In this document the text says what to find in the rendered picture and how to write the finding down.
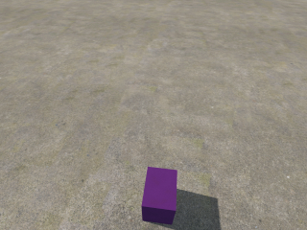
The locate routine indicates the carton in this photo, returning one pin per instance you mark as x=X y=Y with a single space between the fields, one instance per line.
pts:
x=159 y=202

